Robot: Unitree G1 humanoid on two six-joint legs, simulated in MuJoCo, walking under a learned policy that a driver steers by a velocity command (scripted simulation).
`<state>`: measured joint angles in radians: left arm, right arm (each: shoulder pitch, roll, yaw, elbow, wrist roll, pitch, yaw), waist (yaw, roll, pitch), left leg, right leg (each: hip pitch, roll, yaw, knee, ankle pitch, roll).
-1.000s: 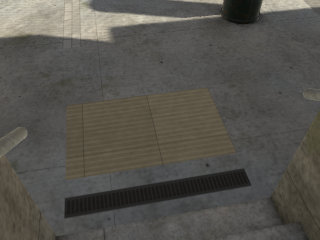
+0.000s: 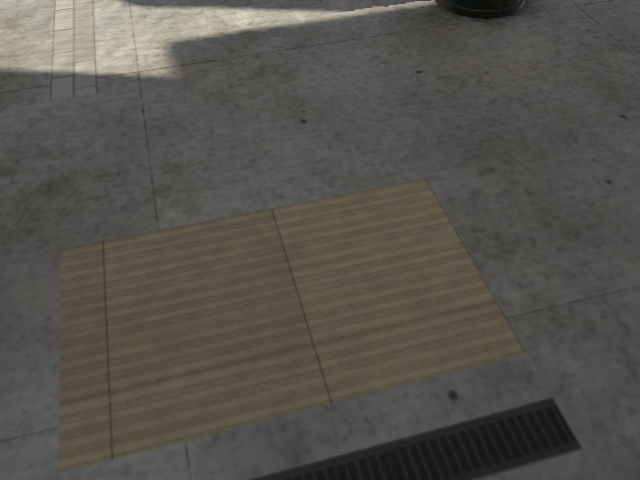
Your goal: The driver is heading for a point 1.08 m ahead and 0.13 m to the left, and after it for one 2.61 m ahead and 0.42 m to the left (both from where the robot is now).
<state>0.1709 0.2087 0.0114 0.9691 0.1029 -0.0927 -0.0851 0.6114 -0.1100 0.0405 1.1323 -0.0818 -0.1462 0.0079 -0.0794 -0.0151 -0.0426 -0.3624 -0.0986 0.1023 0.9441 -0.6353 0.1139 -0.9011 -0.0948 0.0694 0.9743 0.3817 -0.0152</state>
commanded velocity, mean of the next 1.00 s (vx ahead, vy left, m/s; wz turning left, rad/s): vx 0.34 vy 0.00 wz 0.29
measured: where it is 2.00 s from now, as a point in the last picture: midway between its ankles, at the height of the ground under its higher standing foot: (311, 444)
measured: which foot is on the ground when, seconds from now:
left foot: down 0.00-0.22, up 0.24-0.66, down 0.68-1.00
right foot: up 0.00-0.20, down 0.22-0.68, up 0.70-1.00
